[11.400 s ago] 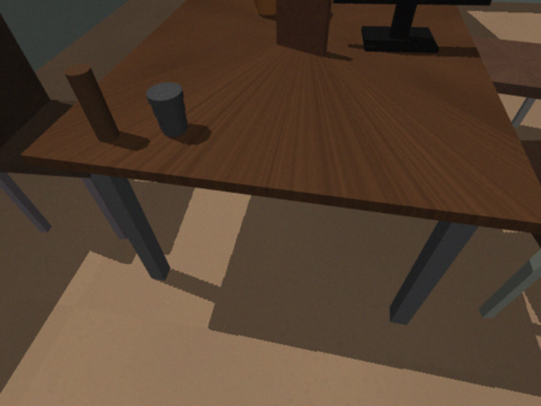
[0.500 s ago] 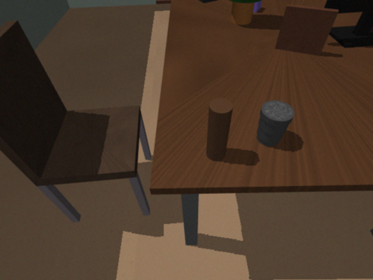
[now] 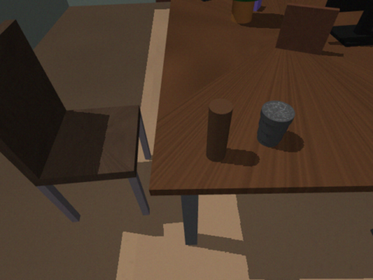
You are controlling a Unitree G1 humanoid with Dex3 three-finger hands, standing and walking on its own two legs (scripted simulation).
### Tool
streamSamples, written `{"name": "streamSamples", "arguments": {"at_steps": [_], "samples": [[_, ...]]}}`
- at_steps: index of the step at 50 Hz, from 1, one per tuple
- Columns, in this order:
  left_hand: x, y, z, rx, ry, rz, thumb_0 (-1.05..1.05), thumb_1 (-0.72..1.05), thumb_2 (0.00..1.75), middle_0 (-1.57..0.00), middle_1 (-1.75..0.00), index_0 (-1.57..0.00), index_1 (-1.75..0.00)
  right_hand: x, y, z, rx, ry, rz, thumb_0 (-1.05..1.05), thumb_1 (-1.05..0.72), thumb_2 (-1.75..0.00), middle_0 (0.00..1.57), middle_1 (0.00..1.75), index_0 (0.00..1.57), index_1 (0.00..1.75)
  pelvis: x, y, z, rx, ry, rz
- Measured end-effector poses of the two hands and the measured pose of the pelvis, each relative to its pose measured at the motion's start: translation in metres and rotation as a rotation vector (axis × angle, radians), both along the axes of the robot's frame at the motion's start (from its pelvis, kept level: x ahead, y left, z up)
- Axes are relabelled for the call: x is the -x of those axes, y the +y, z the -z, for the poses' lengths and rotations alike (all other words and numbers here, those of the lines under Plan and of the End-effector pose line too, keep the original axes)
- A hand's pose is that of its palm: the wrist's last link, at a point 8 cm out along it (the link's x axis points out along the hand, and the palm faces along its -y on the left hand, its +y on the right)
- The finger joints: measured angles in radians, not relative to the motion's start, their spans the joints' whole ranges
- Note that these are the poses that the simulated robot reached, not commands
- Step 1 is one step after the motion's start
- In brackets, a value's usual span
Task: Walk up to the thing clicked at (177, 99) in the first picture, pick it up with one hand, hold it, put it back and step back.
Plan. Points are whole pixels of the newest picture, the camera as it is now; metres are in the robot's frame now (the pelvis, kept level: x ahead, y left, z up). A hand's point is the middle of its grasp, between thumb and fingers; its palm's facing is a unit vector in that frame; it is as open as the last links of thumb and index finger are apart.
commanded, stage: stand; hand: right
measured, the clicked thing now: (272, 125) +0.51 -0.20 +0.02
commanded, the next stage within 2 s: rise first in 0.38 s
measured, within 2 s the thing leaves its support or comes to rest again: neither
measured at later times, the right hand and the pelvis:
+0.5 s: hand out of the picture +0.07 -0.25 -0.16, palm faces -0.01 +0.94 -0.34, open 7.4 cm; pelvis +0.00 +0.00 +0.00, yaw +0 degrees
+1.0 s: hand (322, 266) +0.18 -0.25 -0.06, palm faces +0.25 +0.90 -0.35, open 16.1 cm; pelvis +0.00 +0.01 -0.01, yaw +0 degrees
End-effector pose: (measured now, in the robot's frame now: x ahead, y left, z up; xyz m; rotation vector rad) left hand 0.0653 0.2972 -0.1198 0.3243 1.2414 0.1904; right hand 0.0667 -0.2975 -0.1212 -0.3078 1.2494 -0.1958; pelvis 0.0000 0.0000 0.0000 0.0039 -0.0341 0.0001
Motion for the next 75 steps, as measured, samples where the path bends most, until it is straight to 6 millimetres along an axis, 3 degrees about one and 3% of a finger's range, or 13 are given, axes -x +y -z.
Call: {"name": "streamSamples", "arguments": {"at_steps": [25, 27, 33, 37, 42, 47, 53, 58, 67, 75], "samples": [[-0.003, 0.000, 0.000, 0.002, -0.013, 0.007, 0.01, 0.90, 0.89, -0.20, -0.30, -0.21, -0.30, 0.002, -0.001, -0.001, 0.003, -0.006, 0.008, 0.01, -0.90, -0.90, 0.21, 0.30, 0.20, 0.30, 0.001, 0.000, 0.000, 0.002, -0.004, 0.005], [-0.011, -0.003, -0.001, 0.011, -0.077, -0.019, 0.01, 0.88, 0.87, -0.18, -0.28, -0.19, -0.28, -0.005, 0.003, -0.002, -0.001, -0.060, 0.028, 0.01, -0.88, -0.88, 0.19, 0.27, 0.19, 0.28, 0.004, 0.001, 0.002, 0.001, 0.007, 0.002], [-0.058, -0.013, -0.008, 0.026, -0.292, -0.057, 0.01, 0.66, 0.65, -0.10, -0.15, -0.10, -0.16, -0.055, 0.011, -0.012, 0.003, -0.295, 0.077, 0.01, -0.66, -0.66, 0.12, 0.15, 0.12, 0.15, 0.016, 0.003, 0.008, 0.002, 0.052, 0.000], [-0.076, -0.014, -0.017, 0.025, -0.372, -0.068, 0.01, 0.44, 0.44, -0.07, -0.10, -0.08, -0.10, -0.076, 0.009, -0.029, 0.023, -0.414, 0.079, 0.01, -0.43, -0.46, 0.10, 0.10, 0.09, 0.10, 0.014, 0.005, 0.008, 0.001, 0.073, -0.002], [-0.074, -0.018, -0.022, 0.037, -0.401, -0.065, 0.01, 0.16, 0.25, -0.06, -0.07, -0.07, -0.07, -0.079, 0.005, -0.051, 0.058, -0.494, 0.073, 0.01, -0.15, -0.27, 0.08, 0.07, 0.07, 0.07, 0.005, 0.006, 0.006, -0.002, 0.070, -0.003], [-0.075, -0.032, -0.020, 0.070, -0.415, -0.053, 0.01, -0.11, 0.14, -0.06, -0.06, -0.07, -0.06, -0.080, 0.007, -0.071, 0.085, -0.568, 0.057, 0.00, 0.11, -0.17, 0.06, 0.06, 0.06, 0.06, 0.000, 0.008, 0.006, -0.002, 0.051, -0.001], [-0.092, -0.045, -0.031, 0.096, -0.506, -0.008, 0.00, -0.35, 0.07, -0.07, -0.06, -0.07, -0.06, -0.087, 0.010, -0.108, 0.117, -0.723, 0.030, 0.00, 0.35, -0.10, 0.06, 0.05, 0.06, 0.05, -0.002, 0.009, 0.005, 0.000, 0.023, 0.002], [-0.100, -0.046, -0.039, 0.110, -0.560, 0.008, 0.00, -0.45, 0.04, -0.07, -0.06, -0.07, -0.06, -0.087, 0.010, -0.135, 0.139, -0.834, 0.012, 0.00, 0.47, -0.07, 0.05, 0.05, 0.05, 0.05, -0.005, 0.010, 0.005, 0.001, 0.009, 0.010], [-0.082, -0.031, -0.029, 0.086, -0.495, -0.029, 0.00, -0.52, 0.03, -0.06, -0.05, -0.07, -0.05, -0.078, 0.009, -0.164, 0.175, -0.925, -0.024, -0.01, 0.56, -0.05, 0.05, 0.05, 0.05, 0.06, -0.001, 0.009, 0.006, 0.002, -0.011, 0.012], [-0.080, -0.030, -0.032, 0.079, -0.518, -0.021, -0.01, -0.54, 0.04, -0.06, -0.05, -0.06, -0.06, -0.075, 0.014, -0.190, 0.201, -1.038, -0.084, -0.01, 0.57, -0.04, 0.05, 0.05, 0.05, 0.06, 0.005, 0.010, 0.006, 0.002, -0.024, 0.014]]}}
